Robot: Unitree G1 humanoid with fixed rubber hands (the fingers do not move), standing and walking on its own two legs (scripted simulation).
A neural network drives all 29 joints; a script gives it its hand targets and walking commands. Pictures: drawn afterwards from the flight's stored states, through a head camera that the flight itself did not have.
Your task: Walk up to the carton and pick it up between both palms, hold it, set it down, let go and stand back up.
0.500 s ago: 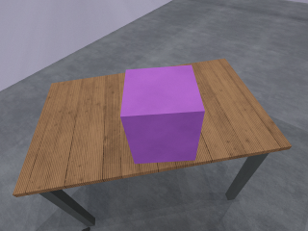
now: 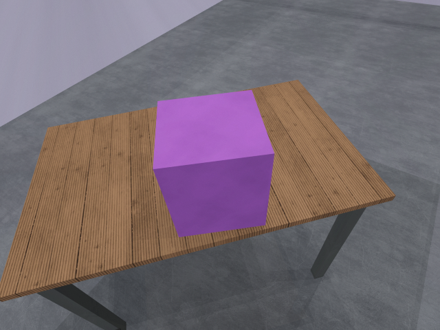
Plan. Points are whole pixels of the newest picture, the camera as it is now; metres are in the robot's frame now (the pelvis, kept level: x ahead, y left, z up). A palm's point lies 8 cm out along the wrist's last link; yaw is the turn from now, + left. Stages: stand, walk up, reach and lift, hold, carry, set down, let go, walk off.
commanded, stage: walk up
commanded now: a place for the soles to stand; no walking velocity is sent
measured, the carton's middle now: (214, 166) +0.47 +0.05 +0.01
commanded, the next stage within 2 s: reach and lift in 0.22 s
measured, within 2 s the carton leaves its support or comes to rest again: neither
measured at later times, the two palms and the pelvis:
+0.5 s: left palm out of the picture +0.15 +0.22 -0.08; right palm out of the picture +0.14 -0.26 -0.09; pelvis -0.02 -0.01 -0.01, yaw +5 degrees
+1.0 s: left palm (109, 318) +0.18 +0.23 -0.05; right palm (374, 325) +0.17 -0.22 -0.06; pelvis +0.00 -0.03 +0.01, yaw +5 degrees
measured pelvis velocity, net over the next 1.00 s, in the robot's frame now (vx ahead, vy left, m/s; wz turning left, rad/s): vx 0.00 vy -0.03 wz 0.09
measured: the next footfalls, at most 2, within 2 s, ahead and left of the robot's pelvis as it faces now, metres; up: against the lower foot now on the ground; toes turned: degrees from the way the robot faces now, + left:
none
